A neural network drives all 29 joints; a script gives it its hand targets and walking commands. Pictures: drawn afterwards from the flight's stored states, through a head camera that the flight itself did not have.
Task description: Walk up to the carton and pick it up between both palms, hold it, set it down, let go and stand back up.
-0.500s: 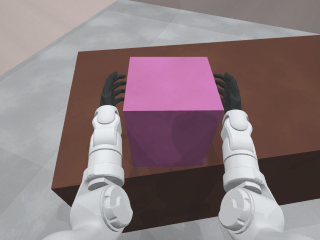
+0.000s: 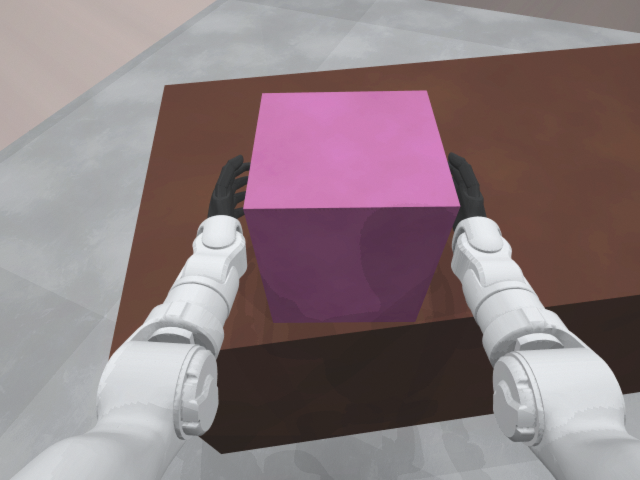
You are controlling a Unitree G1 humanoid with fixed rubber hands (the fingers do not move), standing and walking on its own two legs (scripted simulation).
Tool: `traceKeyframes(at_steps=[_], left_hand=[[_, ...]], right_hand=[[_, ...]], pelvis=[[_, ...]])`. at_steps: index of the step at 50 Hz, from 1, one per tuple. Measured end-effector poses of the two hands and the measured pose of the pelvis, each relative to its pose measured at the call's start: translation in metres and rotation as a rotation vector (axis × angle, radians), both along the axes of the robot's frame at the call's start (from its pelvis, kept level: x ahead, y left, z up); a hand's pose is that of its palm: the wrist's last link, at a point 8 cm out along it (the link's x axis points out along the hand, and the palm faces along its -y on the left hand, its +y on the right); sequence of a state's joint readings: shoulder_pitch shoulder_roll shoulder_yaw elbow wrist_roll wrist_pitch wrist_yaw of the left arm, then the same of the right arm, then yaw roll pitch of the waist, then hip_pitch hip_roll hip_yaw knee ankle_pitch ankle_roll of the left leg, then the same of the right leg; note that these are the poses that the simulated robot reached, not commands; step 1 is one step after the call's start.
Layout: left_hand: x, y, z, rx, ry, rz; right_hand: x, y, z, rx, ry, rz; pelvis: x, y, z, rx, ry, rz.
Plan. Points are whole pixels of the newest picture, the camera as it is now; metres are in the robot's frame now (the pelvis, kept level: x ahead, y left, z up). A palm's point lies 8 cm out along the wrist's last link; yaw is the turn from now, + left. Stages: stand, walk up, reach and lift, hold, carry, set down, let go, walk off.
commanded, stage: set down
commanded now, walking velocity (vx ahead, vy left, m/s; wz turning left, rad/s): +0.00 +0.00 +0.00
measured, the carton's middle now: (344, 215) +0.46 -0.01 +0.06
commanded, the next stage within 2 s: none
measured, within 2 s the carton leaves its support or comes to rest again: neither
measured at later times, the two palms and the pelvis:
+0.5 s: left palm (177, 141) +0.44 +0.17 +0.21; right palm (525, 137) +0.45 -0.20 +0.20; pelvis -0.04 -0.03 -0.01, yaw +3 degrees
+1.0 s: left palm (130, 110) +0.43 +0.20 +0.25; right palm (542, 96) +0.44 -0.19 +0.25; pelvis -0.03 -0.02 +0.00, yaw +4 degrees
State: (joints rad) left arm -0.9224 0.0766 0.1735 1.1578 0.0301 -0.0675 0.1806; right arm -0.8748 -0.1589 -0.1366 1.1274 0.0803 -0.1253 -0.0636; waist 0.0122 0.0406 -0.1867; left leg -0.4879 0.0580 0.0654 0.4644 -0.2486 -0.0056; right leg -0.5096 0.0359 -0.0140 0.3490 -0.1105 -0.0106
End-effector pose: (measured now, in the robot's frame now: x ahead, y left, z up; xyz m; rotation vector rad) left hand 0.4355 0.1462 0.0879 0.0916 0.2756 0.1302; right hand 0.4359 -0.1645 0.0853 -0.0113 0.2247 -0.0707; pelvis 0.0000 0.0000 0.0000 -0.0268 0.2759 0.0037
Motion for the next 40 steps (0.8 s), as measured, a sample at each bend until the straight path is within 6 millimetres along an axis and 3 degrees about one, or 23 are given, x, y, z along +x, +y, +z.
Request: traceKeyframes(at_steps=[4,7,13,17,20,27,30,33,40], left_hand=[[-0.002,0.013,0.03,0.018,-0.067,0.006],[-0.011,0.025,0.042,0.015,-0.063,0.014],[-0.033,0.044,0.03,-0.014,0.01,0.057],[-0.031,0.047,0.033,-0.001,-0.003,0.086],[-0.019,0.042,0.057,0.013,-0.049,0.091],[0.007,0.019,0.139,0.006,-0.128,0.054],[0.01,0.015,0.154,-0.018,-0.109,0.024],[0.008,0.017,0.153,-0.032,-0.077,-0.002],[-0.004,0.042,0.127,-0.028,-0.037,0.005]], right_hand=[[0.004,-0.005,0.03,-0.016,-0.059,-0.003],[-0.001,-0.013,0.043,-0.029,-0.034,-0.018],[-0.019,-0.03,0.043,-0.021,0.065,-0.051],[-0.016,-0.034,0.054,0.02,0.049,-0.048],[-0.006,-0.033,0.075,0.051,0.004,-0.034],[0.013,-0.035,0.126,0.053,-0.028,-0.023],[0.015,-0.041,0.135,0.036,-0.009,-0.045],[0.013,-0.046,0.137,0.025,-0.009,-0.068],[0.004,-0.045,0.14,0.028,-0.057,-0.07]], pelvis=[[-0.005,-0.004,-0.001,0.0,0.004,0.015],[-0.013,-0.008,-0.001,0.005,-0.028,0.024],[-0.032,-0.016,-0.004,0.015,-0.032,0.041],[-0.042,-0.02,-0.01,0.022,0.035,0.049],[-0.044,-0.022,-0.014,0.023,0.079,0.052],[-0.035,-0.028,-0.011,0.025,0.057,0.051],[-0.027,-0.029,-0.005,0.028,0.001,0.05],[-0.021,-0.028,0.0,0.028,-0.052,0.052],[-0.022,-0.021,0.006,0.025,-0.108,0.051]])
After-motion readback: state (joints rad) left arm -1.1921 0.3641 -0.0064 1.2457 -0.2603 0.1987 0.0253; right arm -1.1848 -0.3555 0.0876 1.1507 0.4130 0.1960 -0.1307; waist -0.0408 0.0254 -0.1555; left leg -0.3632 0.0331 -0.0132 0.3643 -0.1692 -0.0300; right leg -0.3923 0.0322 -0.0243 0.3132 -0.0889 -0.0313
